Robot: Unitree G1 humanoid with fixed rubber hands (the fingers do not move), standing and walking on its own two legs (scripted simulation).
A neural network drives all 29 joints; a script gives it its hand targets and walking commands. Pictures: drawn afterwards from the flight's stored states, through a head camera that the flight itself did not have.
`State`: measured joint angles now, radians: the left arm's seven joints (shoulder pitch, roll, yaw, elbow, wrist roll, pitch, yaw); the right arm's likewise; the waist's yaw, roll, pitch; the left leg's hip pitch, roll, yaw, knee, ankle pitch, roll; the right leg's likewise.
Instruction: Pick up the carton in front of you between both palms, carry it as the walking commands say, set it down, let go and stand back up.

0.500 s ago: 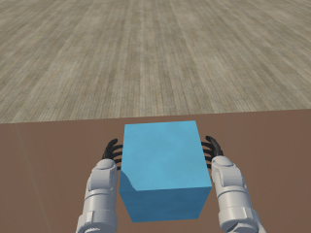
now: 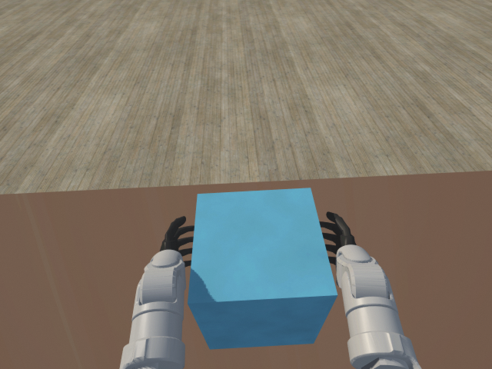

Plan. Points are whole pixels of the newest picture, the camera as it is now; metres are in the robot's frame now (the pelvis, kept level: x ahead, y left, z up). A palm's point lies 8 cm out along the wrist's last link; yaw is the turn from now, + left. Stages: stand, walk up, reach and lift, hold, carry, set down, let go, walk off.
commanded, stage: reach and lift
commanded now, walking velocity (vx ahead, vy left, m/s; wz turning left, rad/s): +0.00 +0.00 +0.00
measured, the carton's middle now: (258, 272) +0.30 +0.00 -0.05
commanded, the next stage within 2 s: hold in 0.32 s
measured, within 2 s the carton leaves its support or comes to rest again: neither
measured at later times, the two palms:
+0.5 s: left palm (168, 255) +0.28 +0.15 +0.05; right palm (349, 249) +0.28 -0.15 +0.05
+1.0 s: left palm (184, 215) +0.35 +0.13 +0.07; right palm (356, 214) +0.34 -0.17 +0.07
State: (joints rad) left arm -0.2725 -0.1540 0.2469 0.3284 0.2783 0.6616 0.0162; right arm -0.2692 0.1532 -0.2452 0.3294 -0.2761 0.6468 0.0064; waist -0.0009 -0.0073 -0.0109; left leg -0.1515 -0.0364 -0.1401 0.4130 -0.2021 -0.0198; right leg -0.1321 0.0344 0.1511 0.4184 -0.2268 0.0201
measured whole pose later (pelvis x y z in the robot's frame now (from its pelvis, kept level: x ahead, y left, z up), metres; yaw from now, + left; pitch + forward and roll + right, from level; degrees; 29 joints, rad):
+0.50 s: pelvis +0.00 +0.00 +0.00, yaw +0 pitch -6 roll +0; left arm -0.23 -0.14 0.19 0.21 0.25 0.75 0.02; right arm -0.22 0.14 -0.19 0.21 -0.25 0.74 0.00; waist 0.00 -0.01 -0.01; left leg -0.07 -0.03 -0.14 0.36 -0.18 -0.02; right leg -0.05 0.03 0.14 0.36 -0.21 0.02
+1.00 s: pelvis +0.07 -0.02 -0.02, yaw +0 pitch +4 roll +0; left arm -0.22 -0.13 0.11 -0.06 0.13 1.07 0.09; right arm -0.17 0.09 -0.13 -0.12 -0.11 1.08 -0.07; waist 0.00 0.00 -0.20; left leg -0.34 0.05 0.05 0.68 -0.47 -0.02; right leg -0.24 -0.03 -0.03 0.57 -0.40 0.02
